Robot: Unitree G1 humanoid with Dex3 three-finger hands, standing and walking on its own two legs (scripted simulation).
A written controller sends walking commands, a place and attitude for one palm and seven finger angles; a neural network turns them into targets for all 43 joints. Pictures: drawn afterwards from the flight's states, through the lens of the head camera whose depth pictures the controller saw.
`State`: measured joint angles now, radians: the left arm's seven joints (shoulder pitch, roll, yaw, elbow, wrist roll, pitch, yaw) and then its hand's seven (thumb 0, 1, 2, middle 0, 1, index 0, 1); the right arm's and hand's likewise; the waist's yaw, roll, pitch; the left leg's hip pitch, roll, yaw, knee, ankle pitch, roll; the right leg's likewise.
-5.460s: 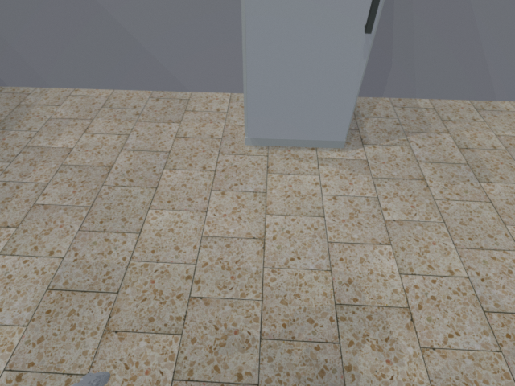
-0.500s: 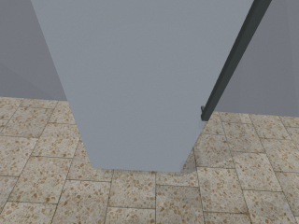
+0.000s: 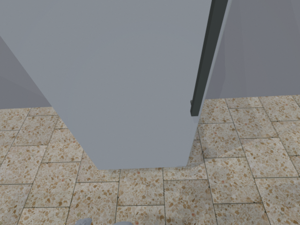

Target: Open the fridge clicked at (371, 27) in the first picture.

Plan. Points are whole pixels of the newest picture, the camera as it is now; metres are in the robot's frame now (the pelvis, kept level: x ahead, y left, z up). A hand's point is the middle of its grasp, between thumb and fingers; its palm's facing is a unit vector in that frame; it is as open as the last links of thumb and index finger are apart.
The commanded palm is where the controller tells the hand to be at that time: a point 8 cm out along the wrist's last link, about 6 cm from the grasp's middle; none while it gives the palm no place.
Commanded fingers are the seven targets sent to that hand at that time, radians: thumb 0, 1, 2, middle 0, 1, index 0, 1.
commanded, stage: come to a stop and stand still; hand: right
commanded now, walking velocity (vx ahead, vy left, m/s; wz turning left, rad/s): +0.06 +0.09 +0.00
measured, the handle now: (205, 50) +0.51 -0.14 +0.20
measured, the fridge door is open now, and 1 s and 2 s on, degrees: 0 0 0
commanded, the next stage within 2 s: look again from close up in 1.12 s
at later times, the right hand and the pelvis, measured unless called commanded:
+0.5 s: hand out of the picture -0.03 -0.10 -0.18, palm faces +0.05 +0.99 -0.16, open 7.3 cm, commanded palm none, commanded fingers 0.00 -0.90 -0.90 0.20 0.30 0.20 0.30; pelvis -0.02 +0.06 +0.00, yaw -1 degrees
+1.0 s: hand out of the picture -0.01 -0.11 -0.18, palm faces +0.08 +0.98 -0.17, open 7.4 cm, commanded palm none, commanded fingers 0.00 -0.90 -0.90 0.20 0.30 0.20 0.30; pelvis +0.01 +0.05 +0.00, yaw -1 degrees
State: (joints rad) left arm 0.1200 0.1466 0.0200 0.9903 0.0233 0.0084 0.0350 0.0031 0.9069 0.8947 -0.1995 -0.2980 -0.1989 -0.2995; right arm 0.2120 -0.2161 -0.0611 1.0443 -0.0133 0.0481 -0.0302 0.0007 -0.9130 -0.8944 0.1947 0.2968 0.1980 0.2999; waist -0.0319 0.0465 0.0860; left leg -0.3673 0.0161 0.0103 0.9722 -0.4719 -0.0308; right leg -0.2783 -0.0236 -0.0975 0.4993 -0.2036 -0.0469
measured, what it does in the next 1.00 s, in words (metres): steps on the spot: left foot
